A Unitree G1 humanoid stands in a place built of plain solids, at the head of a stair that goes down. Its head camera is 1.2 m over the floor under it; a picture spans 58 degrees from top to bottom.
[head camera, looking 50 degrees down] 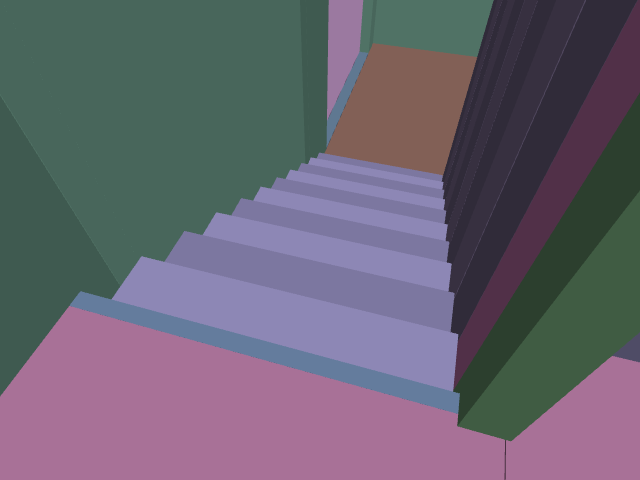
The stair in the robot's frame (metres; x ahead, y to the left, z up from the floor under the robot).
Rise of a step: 0.16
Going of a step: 0.28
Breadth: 1.24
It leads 16 degrees to the right of straight ahead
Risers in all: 11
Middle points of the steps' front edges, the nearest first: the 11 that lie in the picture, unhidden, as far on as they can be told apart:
0.62 0.19 0.00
0.89 0.11 -0.16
1.16 0.04 -0.32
1.43 -0.04 -0.48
1.70 -0.12 -0.64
1.98 -0.20 -0.80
2.25 -0.28 -0.96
2.52 -0.35 -1.12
2.79 -0.43 -1.28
3.06 -0.51 -1.43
3.33 -0.59 -1.59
